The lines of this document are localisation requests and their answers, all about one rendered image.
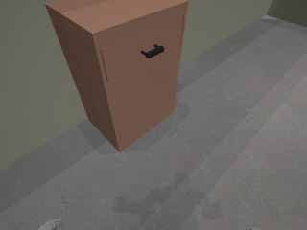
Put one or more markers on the handle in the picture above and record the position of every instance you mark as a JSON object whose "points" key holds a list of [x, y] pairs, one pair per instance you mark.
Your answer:
{"points": [[157, 50]]}

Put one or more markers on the drawer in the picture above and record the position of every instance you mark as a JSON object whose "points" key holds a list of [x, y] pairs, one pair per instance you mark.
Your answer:
{"points": [[125, 56]]}

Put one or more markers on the robot left hand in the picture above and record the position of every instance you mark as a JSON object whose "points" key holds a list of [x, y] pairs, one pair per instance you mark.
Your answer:
{"points": [[52, 224]]}

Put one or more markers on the cabinet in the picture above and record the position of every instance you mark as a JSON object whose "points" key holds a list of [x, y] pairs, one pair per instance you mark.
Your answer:
{"points": [[130, 106]]}

